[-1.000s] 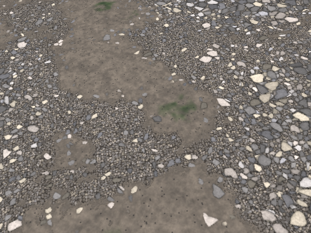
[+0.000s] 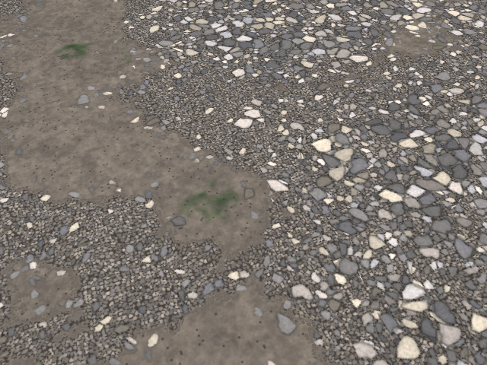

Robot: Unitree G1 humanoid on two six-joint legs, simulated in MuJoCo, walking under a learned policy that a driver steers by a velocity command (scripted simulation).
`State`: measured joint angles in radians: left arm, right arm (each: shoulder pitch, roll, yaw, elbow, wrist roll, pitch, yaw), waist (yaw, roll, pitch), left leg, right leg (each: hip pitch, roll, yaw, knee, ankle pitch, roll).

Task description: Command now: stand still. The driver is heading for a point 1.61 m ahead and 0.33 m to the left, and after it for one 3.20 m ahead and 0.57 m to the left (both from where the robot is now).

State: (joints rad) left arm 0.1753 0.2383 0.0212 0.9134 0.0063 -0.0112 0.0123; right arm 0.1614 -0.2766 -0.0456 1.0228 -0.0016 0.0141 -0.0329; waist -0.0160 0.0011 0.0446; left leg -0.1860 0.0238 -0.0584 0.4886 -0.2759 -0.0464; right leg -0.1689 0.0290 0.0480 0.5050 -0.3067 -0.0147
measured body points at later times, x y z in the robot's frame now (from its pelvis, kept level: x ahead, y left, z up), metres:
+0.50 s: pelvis +0.03 +0.03 -0.01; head +0.03 +0.05 +0.44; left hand +0.06 +0.30 -0.16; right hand +0.07 -0.24 -0.14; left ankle +0.01 +0.13 -0.74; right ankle -0.02 -0.11 -0.74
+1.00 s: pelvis +0.27 +0.01 -0.02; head +0.31 +0.01 +0.43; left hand +0.51 +0.24 -0.11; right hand +0.18 -0.24 -0.16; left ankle +0.03 +0.13 -0.69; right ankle +0.39 -0.08 -0.74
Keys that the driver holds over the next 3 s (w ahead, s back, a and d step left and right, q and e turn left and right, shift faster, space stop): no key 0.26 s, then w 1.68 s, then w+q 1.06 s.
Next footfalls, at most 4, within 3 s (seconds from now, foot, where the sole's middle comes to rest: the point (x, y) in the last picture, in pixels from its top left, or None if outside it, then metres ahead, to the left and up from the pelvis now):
0.96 right None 0.43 -0.08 -0.77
1.48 left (196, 294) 0.72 0.17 -0.77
2.04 right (268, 209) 1.04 -0.06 -0.77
2.58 left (188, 160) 1.28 0.23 -0.77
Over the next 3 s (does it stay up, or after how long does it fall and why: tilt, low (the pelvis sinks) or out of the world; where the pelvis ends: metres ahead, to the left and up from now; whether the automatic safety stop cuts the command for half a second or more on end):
stays up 1.37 0.17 0.00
